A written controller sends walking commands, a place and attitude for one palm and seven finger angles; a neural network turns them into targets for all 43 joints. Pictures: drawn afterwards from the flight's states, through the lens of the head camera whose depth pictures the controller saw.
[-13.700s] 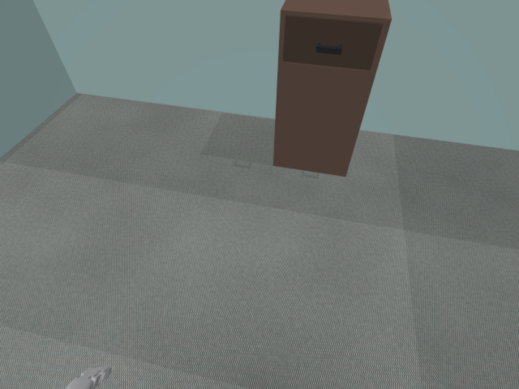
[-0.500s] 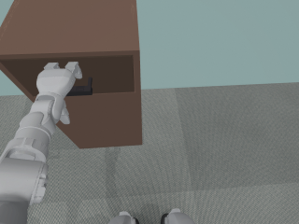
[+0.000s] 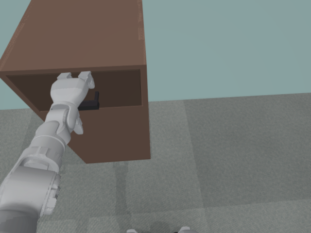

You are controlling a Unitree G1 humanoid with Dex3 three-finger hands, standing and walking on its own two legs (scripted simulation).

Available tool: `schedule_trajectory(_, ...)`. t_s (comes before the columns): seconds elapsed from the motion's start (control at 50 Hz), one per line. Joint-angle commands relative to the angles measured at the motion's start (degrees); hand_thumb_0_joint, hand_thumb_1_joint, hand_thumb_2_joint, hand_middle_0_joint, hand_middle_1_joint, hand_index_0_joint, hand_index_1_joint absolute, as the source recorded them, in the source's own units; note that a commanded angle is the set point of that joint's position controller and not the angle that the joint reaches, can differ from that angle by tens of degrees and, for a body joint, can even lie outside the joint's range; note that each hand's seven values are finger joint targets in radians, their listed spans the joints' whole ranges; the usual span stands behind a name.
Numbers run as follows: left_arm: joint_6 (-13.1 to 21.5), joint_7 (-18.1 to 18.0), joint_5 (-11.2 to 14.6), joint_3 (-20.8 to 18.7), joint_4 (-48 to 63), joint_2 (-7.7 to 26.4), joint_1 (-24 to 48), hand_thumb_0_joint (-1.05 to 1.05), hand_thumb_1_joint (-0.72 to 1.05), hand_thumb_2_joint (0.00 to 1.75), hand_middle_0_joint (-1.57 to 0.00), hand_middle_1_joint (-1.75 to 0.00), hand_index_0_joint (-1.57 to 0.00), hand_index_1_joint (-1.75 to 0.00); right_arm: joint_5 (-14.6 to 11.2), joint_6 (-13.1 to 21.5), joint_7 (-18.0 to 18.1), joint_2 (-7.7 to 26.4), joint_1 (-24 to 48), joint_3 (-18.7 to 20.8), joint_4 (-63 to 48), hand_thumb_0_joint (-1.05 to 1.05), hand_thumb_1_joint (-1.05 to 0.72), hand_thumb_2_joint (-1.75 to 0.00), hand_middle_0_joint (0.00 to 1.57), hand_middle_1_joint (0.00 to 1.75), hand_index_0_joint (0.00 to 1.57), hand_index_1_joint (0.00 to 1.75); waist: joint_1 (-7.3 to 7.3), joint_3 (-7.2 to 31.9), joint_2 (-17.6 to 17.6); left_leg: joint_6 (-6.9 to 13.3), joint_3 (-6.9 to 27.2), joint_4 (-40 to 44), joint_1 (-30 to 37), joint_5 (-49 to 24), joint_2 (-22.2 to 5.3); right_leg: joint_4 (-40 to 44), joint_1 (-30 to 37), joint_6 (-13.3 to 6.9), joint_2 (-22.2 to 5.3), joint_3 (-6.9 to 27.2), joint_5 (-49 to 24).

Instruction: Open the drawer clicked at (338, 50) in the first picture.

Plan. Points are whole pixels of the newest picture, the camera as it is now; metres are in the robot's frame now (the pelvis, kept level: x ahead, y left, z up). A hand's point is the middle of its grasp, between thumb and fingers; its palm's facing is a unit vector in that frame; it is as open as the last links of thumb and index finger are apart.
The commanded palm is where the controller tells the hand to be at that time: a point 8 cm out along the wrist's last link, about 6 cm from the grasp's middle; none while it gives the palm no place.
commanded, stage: move the hooked fingers above the handle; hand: left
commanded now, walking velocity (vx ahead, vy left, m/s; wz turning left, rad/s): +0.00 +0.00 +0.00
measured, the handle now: (83, 100) +0.51 +0.22 -0.03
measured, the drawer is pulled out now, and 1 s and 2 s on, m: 0.00 0.00 0.00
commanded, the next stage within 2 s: lower the fingers behind the handle in 1.50 s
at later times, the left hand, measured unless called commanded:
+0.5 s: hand (79, 102) +0.47 +0.21 +0.02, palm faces -0.08 -0.03 -1.00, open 13.7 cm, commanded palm +0.46 +0.23 +0.07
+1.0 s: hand (68, 105) +0.46 +0.24 +0.01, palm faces -0.09 -0.04 -1.00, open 13.8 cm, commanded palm +0.45 +0.24 +0.07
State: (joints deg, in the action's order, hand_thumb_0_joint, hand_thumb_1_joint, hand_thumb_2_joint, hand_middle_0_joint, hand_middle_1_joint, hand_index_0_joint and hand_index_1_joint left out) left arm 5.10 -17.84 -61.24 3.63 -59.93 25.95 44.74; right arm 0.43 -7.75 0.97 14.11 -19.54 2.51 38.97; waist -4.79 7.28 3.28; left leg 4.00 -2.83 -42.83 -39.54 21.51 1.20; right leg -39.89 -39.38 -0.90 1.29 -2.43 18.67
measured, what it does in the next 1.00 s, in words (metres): stands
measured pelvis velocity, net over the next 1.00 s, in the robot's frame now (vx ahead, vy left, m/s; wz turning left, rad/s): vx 0.00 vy -0.01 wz -0.01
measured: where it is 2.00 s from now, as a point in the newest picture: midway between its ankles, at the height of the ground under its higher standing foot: outside the picture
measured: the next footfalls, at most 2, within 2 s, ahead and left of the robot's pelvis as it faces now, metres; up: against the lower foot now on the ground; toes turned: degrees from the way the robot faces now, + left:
none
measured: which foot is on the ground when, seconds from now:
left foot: down 0.00-1.00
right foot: down 0.00-1.00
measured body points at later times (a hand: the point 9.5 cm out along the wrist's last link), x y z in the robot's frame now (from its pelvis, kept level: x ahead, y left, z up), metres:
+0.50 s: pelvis +0.00 -0.02 +0.00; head +0.10 -0.02 +0.44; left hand +0.46 +0.21 +0.07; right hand +0.03 -0.29 -0.13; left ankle -0.02 +0.07 -0.71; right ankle +0.00 -0.11 -0.71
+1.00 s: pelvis +0.00 -0.01 +0.00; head +0.10 -0.01 +0.44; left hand +0.46 +0.24 +0.07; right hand +0.01 -0.29 -0.13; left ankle -0.02 +0.07 -0.71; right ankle -0.01 -0.11 -0.71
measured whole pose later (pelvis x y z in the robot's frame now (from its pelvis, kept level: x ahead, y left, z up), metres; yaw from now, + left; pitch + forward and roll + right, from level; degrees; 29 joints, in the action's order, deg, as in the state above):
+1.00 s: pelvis +0.00 -0.01 +0.00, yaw -1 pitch +19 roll -2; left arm 7.9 -17.5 -61.0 -0.3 -60.0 31.0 42.8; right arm 0.2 -8.0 2.3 15.7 -20.2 3.0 40.0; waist -5.3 7.5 2.9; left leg 3.6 -3.0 -43.4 -41.4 21.6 0.5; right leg -40.4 -41.3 -1.3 2.0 -2.2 18.5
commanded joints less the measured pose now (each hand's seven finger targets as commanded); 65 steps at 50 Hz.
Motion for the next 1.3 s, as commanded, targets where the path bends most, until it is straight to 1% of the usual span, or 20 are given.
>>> schedule_trajectory(0.0, 1.0, -3.6, -0.1, -6.4, 11.3, 15.4, 24.1, 0.0, -0.5, 0.3, -0.3, -1.2, -0.3, -1.2, 0.8, 0.7, 0.6, 9.7, -7.1, 3.4, -2.7, 0.0, -0.9, -0.9, 0.2, 0.3, 0.2, 0.3, -1.11, 23.9, 0.7, -2.0, 4.8, 2.4, 17.3, -26.9, -1.0, 2.1, 7.5, -1.7, 1.8, 1.4, -16.4)
schedule_trajectory(0.04, 0.6, -4.6, -0.6, -6.8, 12.1, 15.8, 23.8, 0.0, -0.5, 0.3, -0.3, -1.2, -0.3, -1.2, 1.0, 0.5, 0.5, 9.6, -6.6, 3.4, -2.9, 0.0, -0.9, -0.9, 0.2, 0.3, 0.2, 0.3, -0.77, 24.8, 1.6, -2.0, 4.3, 2.1, 16.8, -28.1, -0.8, 1.6, 8.2, -1.7, 1.8, 1.4, -17.9)
schedule_trajectory(0.08, -0.5, -5.2, -0.7, -8.7, 10.6, 18.2, 22.8, 0.0, -0.5, 0.3, -0.3, -1.2, -0.3, -1.2, 1.0, 0.2, 0.6, 9.9, -6.1, 3.2, -2.6, 0.0, -0.9, -0.9, 0.2, 0.3, 0.2, 0.3, -0.52, 23.9, -1.1, -1.7, 3.8, 2.1, 13.9, -27.1, -0.5, 1.7, 10.3, -1.7, 1.7, 1.6, -19.0)
schedule_trajectory(0.16, -2.2, -5.8, -0.8, -6.9, 10.5, 17.5, 24.8, 0.0, -0.5, 0.3, -0.3, -1.2, -0.3, -1.2, 0.6, 0.2, 0.8, 10.0, -6.0, 3.2, -2.6, 0.0, -0.9, -0.9, 0.2, 0.3, 0.2, 0.3, -1.64, 23.8, -0.9, -1.3, 3.1, 2.4, 13.1, -25.0, -0.1, 2.4, 11.0, -1.3, 1.5, 2.0, -19.3)
schedule_trajectory(0.22, -3.3, -5.5, -0.8, -9.2, 9.2, 21.3, 23.7, 0.0, -0.5, 0.3, -0.3, -1.2, -0.3, -1.2, 0.4, -0.3, 1.2, 10.2, -5.7, 2.9, -2.4, 0.0, -0.9, -0.9, 0.2, 0.3, 0.2, 0.3, -0.77, 24.3, -1.5, -1.1, 2.4, 2.7, 11.6, -24.2, 0.2, 2.4, 13.6, -1.1, 1.2, 2.5, -20.5)
schedule_trajectory(0.26, -3.6, -5.0, -0.7, -8.5, 9.3, 20.7, 23.7, 0.0, -0.5, 0.3, -0.3, -1.2, -0.3, -1.2, 0.2, -0.2, 1.3, 10.1, -5.4, 2.9, -2.5, 0.0, -0.9, -0.9, 0.2, 0.3, 0.2, 0.3, -0.86, 23.9, -0.9, -1.1, 2.2, 3.1, 11.7, -23.2, 0.3, 2.9, 13.7, -1.1, 1.1, 2.5, -20.0)
schedule_trajectory(0.3, -3.3, -4.5, -0.3, -9.7, 9.6, 22.5, 23.4, 0.0, -0.5, 0.3, -0.3, -1.2, -0.3, -1.2, 0.2, -0.4, 1.6, 10.2, -5.1, 2.7, -2.6, 0.0, -0.9, -0.9, 0.2, 0.3, 0.2, 0.3, -0.4, 24.8, -0.5, -1.0, 2.0, 3.2, 11.6, -23.1, 0.4, 2.9, 15.2, -1.0, 0.9, 3.0, -20.7)
schedule_trajectory(0.36, -3.0, -3.5, 0.2, -7.2, 8.6, 20.0, 23.5, 0.0, -0.5, 0.3, -0.3, -1.2, -0.3, -1.2, -0.3, -0.1, 1.9, 10.0, -4.8, 2.5, -3.0, 0.0, -0.9, -0.9, 0.2, 0.3, 0.2, 0.3, -1.05, 21.4, -0.4, -1.0, 2.0, 4.2, 10.7, -19.7, 0.4, 4.0, 13.7, -1.1, 0.9, 2.8, -17.5)
schedule_trajectory(0.46, -1.8, -2.5, 0.5, -8.5, 7.5, 22.7, 23.1, 0.0, -0.5, 0.3, -0.3, -1.2, -0.3, -1.2, -0.5, 0.3, 2.6, 10.3, -4.8, 2.2, -3.4, 0.0, -0.9, -0.9, 0.2, 0.3, 0.2, 0.3, -1.3, 20.7, -2.7, -0.6, 1.7, 4.0, 7.6, -16.4, 0.8, 4.3, 15.0, -0.6, 0.6, 3.6, -16.5)
schedule_trajectory(0.54, -0.2, -2.6, 0.3, -10.4, 8.5, 24.8, 21.4, 0.0, -0.5, 0.3, -0.3, -1.2, -0.3, -1.2, -0.2, 0.4, 2.7, 10.3, -5.1, 2.3, -3.5, 0.0, -0.9, -0.9, 0.2, 0.3, 0.2, 0.3, -0.14, 23.8, -1.0, -0.7, 1.5, 3.1, 8.1, -18.5, 0.9, 3.1, 15.7, -0.7, 0.6, 3.9, -18.6)
schedule_trajectory(0.66, 0.6, -3.2, 0.2, -9.3, 8.7, 23.8, 23.0, 0.0, -0.5, 0.3, -0.3, -1.2, -0.3, -1.2, -0.1, 0.6, 2.6, 10.5, -5.8, 2.5, -3.0, 0.0, -0.9, -0.9, 0.2, 0.3, 0.2, 0.3, -1.43, 22.9, -1.5, -0.6, 1.8, 2.5, 7.6, -18.0, 0.6, 3.0, 13.6, -0.6, 0.8, 3.8, -17.9)
schedule_trajectory(0.72, 1.2, -2.9, 0.5, -11.1, 8.9, 25.7, 21.3, 0.0, -0.5, 0.3, -0.3, -1.2, -0.3, -1.2, 0.0, 0.4, 2.6, 10.8, -6.3, 2.7, -2.8, 0.0, -0.9, -0.9, 0.2, 0.3, 0.2, 0.3, -0.68, 25.7, -1.4, -0.6, 1.7, 1.9, 8.1, -19.9, 0.7, 2.4, 15.2, -0.5, 0.7, 4.0, -20.3)
schedule_trajectory(0.8, 2.3, -2.6, 0.8, -10.7, 10.2, 24.5, 21.3, 0.0, -0.5, 0.3, -0.3, -1.2, -0.3, -1.2, 0.2, 0.4, 2.3, 10.8, -6.9, 3.0, -2.2, 0.0, -0.9, -0.9, 0.2, 0.3, 0.2, 0.3, -0.7, 25.9, 0.3, -0.8, 2.2, 1.8, 10.6, -21.5, 0.3, 2.4, 13.1, -0.8, 1.1, 3.5, -19.3)
schedule_trajectory(0.94, 3.5, -2.0, 0.6, -5.8, 11.5, 17.1, 21.4, 0.0, -0.5, 0.3, -0.3, -1.2, -0.3, -1.2, 0.3, 0.8, 1.8, 10.3, -7.4, 3.8, -2.1, 0.0, -0.9, -0.9, 0.2, 0.3, 0.2, 0.3, -1.96, 23.9, 1.7, -1.2, 3.2, 1.8, 14.6, -23.7, -0.3, 3.1, 8.8, -1.1, 1.6, 2.6, -17.6)
schedule_trajectory(0.98, 4.1, -2.1, 0.8, -7.4, 12.3, 18.8, 21.5, 0.0, -0.5, 0.3, -0.3, -1.2, -0.3, -1.2, 0.5, 0.7, 1.7, 10.6, -7.5, 3.8, -1.7, 0.0, -0.9, -0.9, 0.2, 0.3, 0.2, 0.3, -1.63, 24.5, 1.4, -1.4, 3.9, 1.7, 15.7, -25.6, -0.7, 2.8, 8.4, -1.4, 1.8, 2.3, -17.8)
schedule_trajectory(1.04, 4.3, -2.9, 0.5, -5.1, 14.2, 14.9, 22.8, 0.0, -0.5, 0.3, -0.3, -1.2, -0.3, -1.2, 0.6, 0.7, 1.3, 10.1, -7.6, 4.2, -1.8, 0.0, -0.9, -0.9, 0.2, 0.3, 0.2, 0.3, -1.9, 24.4, 3.1, -2.2, 5.2, 1.6, 19.0, -27.5, -1.2, 2.3, 4.9, -1.5, 2.1, 1.3, -15.7)
schedule_trajectory(1.08, 4.1, -3.6, 0.5, -6.4, 14.4, 15.5, 22.7, 0.0, -0.5, 0.3, -0.3, -1.2, -0.3, -1.2, 0.9, 0.6, 0.9, 10.3, -7.6, 4.3, -1.5, 0.0, -0.9, -0.9, 0.2, 0.3, 0.2, 0.3, -1.32, 24.8, 3.9, -2.8, 5.9, 1.3, 20.9, -32.0, -1.7, 1.8, 3.8, -1.8, 2.3, 0.7, -16.2)
schedule_trajectory(1.14, 2.1, -4.9, 0.0, -6.4, 12.1, 15.6, 23.4, 0.0, -0.5, 0.3, -0.3, -1.2, -0.3, -1.2, 0.9, 0.3, 0.5, 10.3, -7.3, 3.9, -1.4, 0.0, -0.9, -0.9, 0.2, 0.3, 0.2, 0.3, -1.85, 22.6, 2.2, -2.9, 5.8, 1.3, 18.5, -30.0, -1.6, 1.6, 3.4, -1.7, 2.4, 0.4, -15.4)
schedule_trajectory(1.2, 0.8, -5.6, -0.4, -6.9, 13.5, 16.4, 25.1, 0.0, -0.5, 0.3, -0.3, -1.2, -0.3, -1.2, 1.0, 0.1, 0.2, 10.4, -7.3, 3.9, -1.5, 0.0, -0.9, -0.9, 0.2, 0.3, 0.2, 0.3, -1.43, 25.5, 3.9, -3.4, 6.2, 1.2, 20.8, -33.3, -1.9, 1.0, 4.0, -1.7, 2.3, 0.3, -16.5)
schedule_trajectory(1.28, -0.4, -5.3, -0.1, -6.8, 14.3, 15.2, 24.1, 0.0, -0.5, 0.3, -0.3, -1.2, -0.3, -1.2, 1.1, -0.1, -0.1, 10.1, -6.8, 4.1, -1.8, 0.0, -0.9, -0.9, 0.2, 0.3, 0.2, 0.3, -1.02, 26.8, 2.2, -3.7, 6.5, 1.2, 22.6, -36.8, -2.3, 1.3, 5.2, -1.5, 2.4, 0.2, -17.8)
